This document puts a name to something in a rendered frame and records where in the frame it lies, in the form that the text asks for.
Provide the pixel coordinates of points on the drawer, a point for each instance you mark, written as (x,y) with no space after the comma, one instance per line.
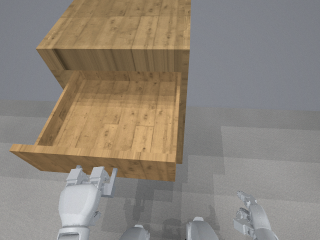
(127,120)

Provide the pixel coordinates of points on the robot left forearm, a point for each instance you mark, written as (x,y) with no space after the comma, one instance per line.
(74,232)

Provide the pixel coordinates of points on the left robot hand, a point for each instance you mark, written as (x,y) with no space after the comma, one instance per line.
(78,202)

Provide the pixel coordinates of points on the robot right shin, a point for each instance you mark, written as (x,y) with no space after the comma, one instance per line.
(198,219)

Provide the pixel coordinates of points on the handle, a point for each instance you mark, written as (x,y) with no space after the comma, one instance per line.
(107,189)

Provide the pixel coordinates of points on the right robot hand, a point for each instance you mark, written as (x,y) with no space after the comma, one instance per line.
(254,218)

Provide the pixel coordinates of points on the robot right forearm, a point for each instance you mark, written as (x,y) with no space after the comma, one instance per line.
(264,234)

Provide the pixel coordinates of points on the robot right thigh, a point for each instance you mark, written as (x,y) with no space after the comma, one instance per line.
(200,230)

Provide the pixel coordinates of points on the cabinet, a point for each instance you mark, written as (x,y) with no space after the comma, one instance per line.
(122,35)

